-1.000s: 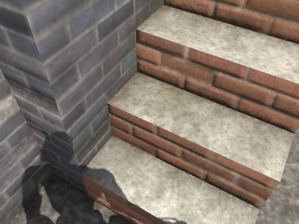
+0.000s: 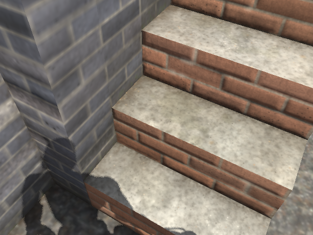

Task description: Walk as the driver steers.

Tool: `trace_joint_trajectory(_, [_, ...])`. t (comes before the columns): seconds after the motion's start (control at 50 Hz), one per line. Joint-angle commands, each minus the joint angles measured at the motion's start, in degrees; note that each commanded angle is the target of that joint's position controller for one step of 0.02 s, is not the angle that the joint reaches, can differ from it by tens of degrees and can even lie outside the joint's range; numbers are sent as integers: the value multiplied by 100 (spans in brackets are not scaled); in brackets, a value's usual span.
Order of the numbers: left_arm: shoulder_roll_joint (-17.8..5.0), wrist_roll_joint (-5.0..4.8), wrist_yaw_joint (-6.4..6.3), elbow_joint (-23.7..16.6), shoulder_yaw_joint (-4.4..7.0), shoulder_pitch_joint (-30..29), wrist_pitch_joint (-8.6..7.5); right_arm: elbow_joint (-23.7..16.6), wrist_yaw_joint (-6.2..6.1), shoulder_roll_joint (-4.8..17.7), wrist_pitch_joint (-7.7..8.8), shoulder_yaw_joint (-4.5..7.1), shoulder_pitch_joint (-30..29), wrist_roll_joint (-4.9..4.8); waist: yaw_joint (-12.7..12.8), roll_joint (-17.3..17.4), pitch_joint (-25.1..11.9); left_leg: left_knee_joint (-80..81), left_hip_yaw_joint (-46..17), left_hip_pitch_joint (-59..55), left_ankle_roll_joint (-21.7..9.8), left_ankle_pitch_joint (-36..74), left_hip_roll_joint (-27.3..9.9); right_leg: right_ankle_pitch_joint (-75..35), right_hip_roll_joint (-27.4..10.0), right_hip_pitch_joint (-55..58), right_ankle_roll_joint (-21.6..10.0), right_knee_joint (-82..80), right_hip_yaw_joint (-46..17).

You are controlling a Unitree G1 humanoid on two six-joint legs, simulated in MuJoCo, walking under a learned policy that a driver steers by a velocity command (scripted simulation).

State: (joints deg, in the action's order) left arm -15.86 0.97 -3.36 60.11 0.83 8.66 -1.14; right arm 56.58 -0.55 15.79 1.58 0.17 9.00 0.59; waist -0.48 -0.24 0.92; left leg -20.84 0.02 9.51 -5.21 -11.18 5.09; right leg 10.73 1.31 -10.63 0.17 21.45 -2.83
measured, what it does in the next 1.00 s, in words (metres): stands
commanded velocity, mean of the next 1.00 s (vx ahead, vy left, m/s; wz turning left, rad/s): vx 0.00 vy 0.00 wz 0.00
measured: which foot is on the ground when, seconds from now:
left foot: down 0.00-1.00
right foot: down 0.00-1.00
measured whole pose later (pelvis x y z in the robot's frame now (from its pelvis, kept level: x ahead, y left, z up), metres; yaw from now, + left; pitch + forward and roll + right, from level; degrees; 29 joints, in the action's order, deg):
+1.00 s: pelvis +0.00 +0.00 +0.00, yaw +0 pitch +0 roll +0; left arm -16.1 1.0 -3.3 59.8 0.6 8.9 -1.2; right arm 56.3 -0.5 15.9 1.6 0.0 9.1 0.6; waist -0.5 -0.2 1.0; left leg -21.1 -0.2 9.6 -5.1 -11.3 5.0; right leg 10.8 1.4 -10.6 0.2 21.6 -3.1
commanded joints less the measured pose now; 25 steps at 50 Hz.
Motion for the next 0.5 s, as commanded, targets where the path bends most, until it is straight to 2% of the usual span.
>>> trace_joint_trajectory(0.02, [-783,3,-11,-218,133,-6,-53,-260,-24,689,48,122,-72,26,-13,-37,-148,393,-890,-9,-25,837,-911,-427,-376,-7,-170,-206,-404])
trace_joint_trajectory(0.04, [-750,4,1,-221,131,8,-63,-252,-41,712,34,122,-52,35,-6,21,-181,381,-876,-39,-25,862,-900,-422,-381,-9,-165,-206,-404])
trace_joint_trajectory(0.06, [-646,1,-14,-214,107,-6,-53,-238,-23,800,50,151,-21,-12,5,160,-279,407,-868,-89,-30,832,-917,-395,-415,32,-189,-207,-438])
trace_joint_trajectory(0.08, [-681,-4,-24,-218,108,-26,-45,-249,-11,774,61,148,-43,-19,-3,108,-237,418,-883,-58,-31,809,-927,-398,-411,26,-191,-208,-440])
trace_joint_trajectory(0.1, [-787,-3,-7,-227,131,-12,-58,-265,-30,685,42,118,-73,29,-16,-36,-148,388,-891,-14,-25,838,-910,-426,-375,-12,-168,-204,-404])
trace_joint_trajectory(0.12, [-667,1,-20,-212,109,-15,-46,-248,-16,790,59,148,-33,-7,9,125,-264,406,-869,-78,-30,825,-918,-402,-414,25,-191,-209,-440])
trace_joint_trajectory(0.14, [-782,4,-4,-231,128,8,-60,-262,-31,697,41,121,-64,22,-18,-14,-164,385,-891,-21,-27,842,-910,-424,-375,-2,-167,-200,-404])
trace_joint_trajectory(0.16, [-658,3,-19,-211,107,-8,-48,-249,-17,800,57,150,-30,-9,9,135,-261,410,-871,-73,-31,817,-919,-396,-412,26,-189,-210,-442])
trace_joint_trajectory(0.18, [-694,-2,-28,-225,107,-24,-41,-251,-5,770,67,147,-43,-17,-1,107,-228,417,-883,-47,-31,805,-924,-400,-413,28,-192,-207,-445])
trace_joint_trajectory(0.2, [-792,0,-10,-227,129,-1,-55,-268,-23,687,48,118,-68,28,-15,-39,-155,386,-891,-9,-24,832,-911,-431,-373,-1,-170,-201,-406])
trace_joint_trajectory(0.22, [-758,5,2,-229,127,17,-64,-261,-39,717,35,120,-52,34,-6,19,-180,377,-877,-37,-24,857,-899,-424,-379,-9,-164,-204,-408])
trace_joint_trajectory(0.24, [-654,2,-14,-222,103,3,-53,-247,-21,806,52,149,-20,-12,5,160,-277,403,-870,-85,-30,825,-916,-395,-413,33,-188,-205,-442])
trace_joint_trajectory(0.26, [-688,-3,-24,-226,105,-18,-45,-256,-8,778,62,146,-41,-19,-3,109,-235,415,-885,-53,-31,801,-925,-398,-409,29,-191,-206,-445])
trace_joint_trajectory(0.28, [-793,-2,-7,-235,127,-5,-58,-272,-27,688,44,116,-71,28,-16,-35,-146,385,-893,-8,-25,830,-909,-427,-373,-9,-167,-203,-408])
trace_joint_trajectory(0.3, [-673,2,-20,-219,106,-8,-46,-255,-13,793,61,146,-30,-7,9,125,-261,404,-869,-72,-30,818,-916,-403,-412,28,-190,-207,-444])
trace_joint_trajectory(0.32, [-788,4,-5,-238,124,15,-60,-268,-28,701,43,119,-62,22,-18,-12,-162,382,-892,-16,-25,836,-908,-426,-373,0,-166,-198,-408])
trace_joint_trajectory(0.34, [-664,3,-19,-218,104,-1,-47,-256,-14,803,59,148,-28,-9,9,136,-259,407,-872,-68,-30,810,-917,-397,-410,29,-189,-209,-447])
trace_joint_trajectory(0.36, [-788,0,-3,-244,124,8,-61,-268,-31,697,40,117,-61,24,-18,-4,-152,383,-892,-12,-24,835,-906,-422,-375,-4,-165,-199,-411])
trace_joint_trajectory(0.38, [-666,0,-18,-220,103,-2,-49,-257,-15,798,58,145,-26,-8,8,132,-268,403,-871,-73,-29,812,-917,-401,-409,32,-189,-207,-445])
trace_joint_trajectory(0.4, [-790,0,-2,-246,123,10,-62,-271,-31,699,39,117,-63,23,-19,-7,-152,381,-893,-14,-25,836,-906,-423,-374,-6,-164,-199,-411])
trace_joint_trajectory(0.42, [-668,1,-17,-221,102,0,-50,-259,-16,801,57,146,-27,-9,7,132,-268,402,-872,-74,-29,810,-917,-400,-408,31,-189,-207,-445])
trace_joint_trajectory(0.44, [-703,-1,-27,-234,103,-14,-41,-262,-3,775,68,145,-43,-18,-2,105,-225,412,-885,-44,-31,797,-922,-401,-409,28,-191,-205,-450])
trace_joint_trajectory(0.46, [-799,2,-9,-236,124,9,-55,-277,-21,694,50,116,-67,27,-15,-38,-152,382,-893,-3,-23,822,-909,-431,-370,1,-168,-199,-411])
trace_joint_trajectory(0.48, [-766,5,2,-238,122,26,-64,-270,-37,722,37,119,-50,33,-6,21,-176,373,-879,-29,-23,848,-897,-424,-376,-6,-163,-201,-414])
trace_joint_trajectory(0.5, [-662,3,-14,-230,98,13,-53,-255,-18,809,54,147,-17,-13,6,162,-275,400,-872,-78,-29,814,-914,-395,-410,37,-187,-203,-448])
